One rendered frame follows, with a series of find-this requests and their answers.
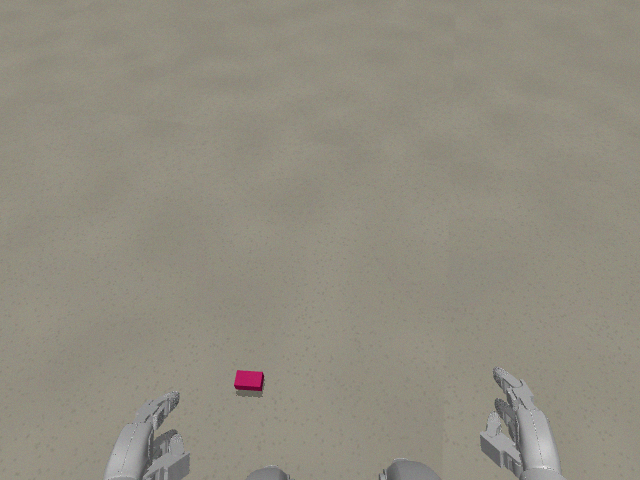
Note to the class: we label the left robot hand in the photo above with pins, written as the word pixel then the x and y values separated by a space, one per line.
pixel 137 455

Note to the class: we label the small box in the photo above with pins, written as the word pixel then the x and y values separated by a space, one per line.
pixel 249 380

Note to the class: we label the right robot hand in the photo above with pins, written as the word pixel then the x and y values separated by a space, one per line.
pixel 533 444

